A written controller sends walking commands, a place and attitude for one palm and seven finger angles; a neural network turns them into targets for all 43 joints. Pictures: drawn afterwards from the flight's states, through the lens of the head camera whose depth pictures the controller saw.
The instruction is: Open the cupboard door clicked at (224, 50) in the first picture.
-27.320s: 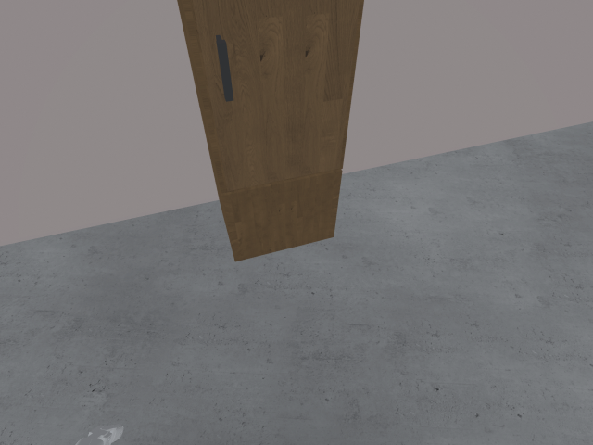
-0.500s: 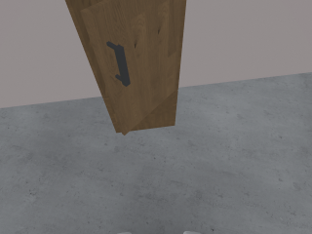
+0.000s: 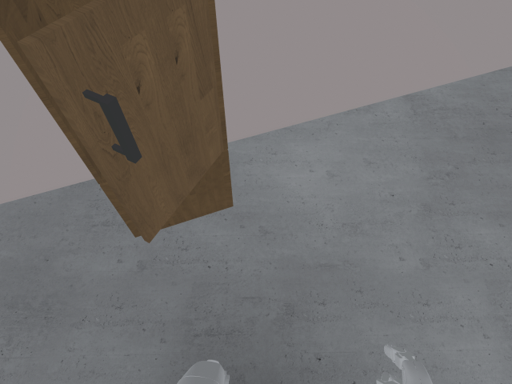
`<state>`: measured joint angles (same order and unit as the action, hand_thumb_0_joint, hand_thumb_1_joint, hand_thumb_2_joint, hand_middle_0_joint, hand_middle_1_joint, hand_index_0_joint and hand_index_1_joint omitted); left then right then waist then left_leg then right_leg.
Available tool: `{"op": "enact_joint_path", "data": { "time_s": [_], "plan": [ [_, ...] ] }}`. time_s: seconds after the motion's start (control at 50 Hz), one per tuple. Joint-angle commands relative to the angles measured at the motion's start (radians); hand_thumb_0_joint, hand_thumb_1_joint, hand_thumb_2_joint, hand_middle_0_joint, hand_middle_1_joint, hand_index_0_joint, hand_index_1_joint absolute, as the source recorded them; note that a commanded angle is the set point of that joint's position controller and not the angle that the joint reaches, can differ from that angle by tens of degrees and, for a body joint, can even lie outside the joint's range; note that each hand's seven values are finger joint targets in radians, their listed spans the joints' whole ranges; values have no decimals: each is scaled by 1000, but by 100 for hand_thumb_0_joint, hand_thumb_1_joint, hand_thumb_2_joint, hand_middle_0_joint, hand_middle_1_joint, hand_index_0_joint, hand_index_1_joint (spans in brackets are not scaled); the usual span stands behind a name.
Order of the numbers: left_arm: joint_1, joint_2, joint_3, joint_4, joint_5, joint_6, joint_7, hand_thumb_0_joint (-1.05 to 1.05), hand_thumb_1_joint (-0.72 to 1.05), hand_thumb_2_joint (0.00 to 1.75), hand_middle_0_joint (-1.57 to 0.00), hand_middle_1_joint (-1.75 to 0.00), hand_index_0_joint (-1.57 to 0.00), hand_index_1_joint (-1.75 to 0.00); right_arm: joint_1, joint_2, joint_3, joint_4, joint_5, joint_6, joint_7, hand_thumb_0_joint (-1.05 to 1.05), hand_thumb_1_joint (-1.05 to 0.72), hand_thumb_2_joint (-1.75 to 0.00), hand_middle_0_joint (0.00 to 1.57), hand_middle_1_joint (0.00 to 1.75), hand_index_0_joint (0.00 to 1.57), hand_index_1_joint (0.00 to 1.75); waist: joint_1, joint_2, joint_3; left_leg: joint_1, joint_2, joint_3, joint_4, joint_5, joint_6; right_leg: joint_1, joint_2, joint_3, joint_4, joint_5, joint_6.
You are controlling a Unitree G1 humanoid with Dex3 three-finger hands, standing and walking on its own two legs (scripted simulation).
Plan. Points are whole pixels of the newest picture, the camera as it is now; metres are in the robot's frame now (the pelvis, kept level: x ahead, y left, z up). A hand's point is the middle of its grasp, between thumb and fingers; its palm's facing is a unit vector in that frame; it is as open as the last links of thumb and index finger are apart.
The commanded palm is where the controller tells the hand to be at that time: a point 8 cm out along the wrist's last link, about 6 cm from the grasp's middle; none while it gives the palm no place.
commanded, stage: walk to a spot facing it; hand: left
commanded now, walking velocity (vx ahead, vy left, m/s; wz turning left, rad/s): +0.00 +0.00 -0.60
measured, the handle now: (113, 128) +0.49 +0.32 +0.07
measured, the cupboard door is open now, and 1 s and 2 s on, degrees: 41 41 41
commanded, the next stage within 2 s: none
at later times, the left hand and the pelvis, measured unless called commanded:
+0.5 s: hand (170, 350) +0.18 +0.18 -0.17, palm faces -0.34 -0.90 -0.27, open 7.3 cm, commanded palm none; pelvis +0.00 +0.01 -0.02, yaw -20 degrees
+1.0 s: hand (196, 333) +0.21 +0.14 -0.18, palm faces -0.55 -0.82 -0.16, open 7.4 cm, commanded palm none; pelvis +0.05 +0.01 +0.00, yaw -36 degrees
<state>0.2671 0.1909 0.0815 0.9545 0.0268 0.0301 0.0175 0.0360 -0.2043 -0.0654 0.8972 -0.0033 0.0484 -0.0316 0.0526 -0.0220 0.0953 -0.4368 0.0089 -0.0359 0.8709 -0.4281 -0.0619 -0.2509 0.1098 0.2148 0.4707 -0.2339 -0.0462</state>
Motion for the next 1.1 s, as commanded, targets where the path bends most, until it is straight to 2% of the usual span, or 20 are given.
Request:
{"op": "enact_joint_path", "data": {
  "time_s": [0.0,0.04,0.06,0.08,0.1,0.2,0.36,0.42,0.44,0.48,0.5,0.6,0.76,0.82,0.84,0.86,0.88,0.92,0.96,1.08],
  "plan": [
    [-1,220,55,-74,-1,-11,11,0,90,90,-20,-30,-20,-30,86,-82,-12,-67,11,-38,-10,0,-90,-90,20,30,20,30,-51,-115,-173,130,-18,-3,-261,85,15,86,-244,278,1,529,-111],
    [-27,163,42,-97,-15,-7,6,0,90,90,-20,-30,-20,-30,184,-154,-23,-41,3,-56,-20,0,-90,-90,20,30,20,30,-95,56,-207,443,138,-127,-522,214,57,-174,-108,151,114,174,-11],
    [14,120,32,-109,-23,-8,-8,0,90,90,-20,-30,-20,-30,193,-253,-42,-59,-8,-60,-21,0,-90,-90,20,30,20,30,-77,339,-223,513,417,-396,-592,328,160,-324,1,-32,341,-338,55],
    [-39,155,34,-118,-9,-7,-12,0,90,90,-20,-30,-20,-30,217,-261,-37,-66,-20,-52,-26,0,-90,-90,20,30,20,30,-97,249,-168,411,503,-444,-586,440,251,-340,-45,-102,525,-410,81],
    [-40,152,38,-135,-2,-7,-21,0,90,90,-20,-30,-20,-30,177,-239,-29,-88,-30,-49,-29,0,-90,-90,20,30,20,30,-70,152,-109,290,486,-368,-588,440,277,-321,-86,-122,630,-373,93],
    [-32,123,33,-107,-2,15,-48,0,90,90,-20,-30,-20,-30,147,-160,-2,-89,-30,-59,-24,0,-90,-90,20,30,20,30,-30,215,-107,301,273,-20,-525,609,175,-336,-116,-187,725,-179,115],
    [-143,103,7,-138,-3,7,-59,0,90,90,-20,-30,-20,-30,270,-204,-25,-36,-31,-55,-7,0,-90,-90,20,30,20,30,-92,244,-118,342,321,76,-474,616,180,-194,-127,-299,331,-184,88],
    [-102,116,9,-121,-6,-2,-55,0,90,90,-20,-30,-20,-30,262,-219,-31,-31,-26,-52,-3,0,-90,-90,20,30,20,30,-62,224,-142,299,322,111,-387,610,137,-37,-113,-310,124,-82,54],
    [-35,143,17,-101,-5,-8,-51,0,90,90,-20,-30,-20,-30,242,-217,-32,-38,-20,-50,0,0,-90,-90,20,30,20,30,-20,159,-172,232,299,145,-288,537,94,105,-125,-291,-8,59,38],
    [80,343,55,-68,2,-24,-19,0,90,90,-20,-30,-20,-30,175,-101,-1,-105,-7,-41,11,0,-90,-90,20,30,20,30,46,-319,-184,-167,65,204,166,-236,-14,298,-521,235,-124,610,-138],
    [94,335,52,-62,-8,-18,-6,0,90,90,-20,-30,-20,-30,175,-132,-3,-92,-5,-25,2,0,-90,-90,20,30,20,30,50,-235,-190,-179,88,59,275,-217,5,271,-518,192,-112,518,-184],
    [-102,215,28,-121,-6,-15,6,0,90,90,-20,-30,-20,-30,202,-115,-12,-39,-10,-12,12,0,-90,-90,20,30,20,30,-50,-139,-140,-104,95,54,244,28,-18,100,-330,24,-113,309,-124],
    [-68,234,41,-103,6,-23,-18,0,90,90,-20,-30,-20,-30,166,-95,-17,-72,-14,-39,24,0,-90,-90,20,30,20,30,-24,-158,-76,20,33,82,-99,-42,-2,-11,-309,187,-216,-287,-155],
    [-119,209,40,-115,-5,-24,-27,0,90,90,-20,-30,-20,-30,302,-103,-15,-29,-14,-67,16,0,-90,-90,20,30,20,30,-102,-114,-87,343,10,99,-391,71,16,-229,-230,151,-129,-379,-98],
    [-124,146,26,-132,-10,-26,-36,0,90,90,-20,-30,-20,-30,382,-160,-25,-3,-21,-79,1,0,-90,-90,20,30,20,30,-138,76,-110,512,129,-28,-530,-52,52,-385,-132,56,24,-394,-41],
    [-121,79,13,-154,-18,-29,-45,0,90,90,-20,-30,-20,-30,461,-266,-51,8,-37,-82,-4,0,-90,-90,20,30,20,30,-170,401,-136,585,418,-400,-673,-312,136,-541,3,-149,362,-412,21],
    [-232,116,20,-189,-5,-33,-50,0,90,90,-20,-30,-20,-30,482,-284,-51,8,-37,-85,-12,0,-90,-90,20,30,20,30,-194,286,-57,462,538,-498,-762,-377,211,-580,-93,-150,530,-355,28],
    [-202,117,39,-160,14,-41,-73,0,90,90,-20,-30,-20,-30,377,-204,-24,-24,-41,-99,-4,0,-90,-90,20,30,20,30,-119,107,-10,355,426,-343,-745,-198,188,-533,-137,-156,680,-178,38],
    [-145,82,31,-122,15,-33,-86,0,90,90,-20,-30,-20,-30,316,-142,1,-25,-32,-110,-7,0,-90,-90,20,30,20,30,-72,156,-1,351,332,-88,-698,56,120,-522,-175,-199,717,-47,52],
    [-179,28,1,-109,4,-21,-87,0,90,90,-20,-30,-20,-30,468,-99,19,51,-26,-126,-12,0,-90,-90,20,30,20,30,-90,187,-35,488,285,167,-611,581,108,-559,-171,-270,652,62,57]
  ]
}}
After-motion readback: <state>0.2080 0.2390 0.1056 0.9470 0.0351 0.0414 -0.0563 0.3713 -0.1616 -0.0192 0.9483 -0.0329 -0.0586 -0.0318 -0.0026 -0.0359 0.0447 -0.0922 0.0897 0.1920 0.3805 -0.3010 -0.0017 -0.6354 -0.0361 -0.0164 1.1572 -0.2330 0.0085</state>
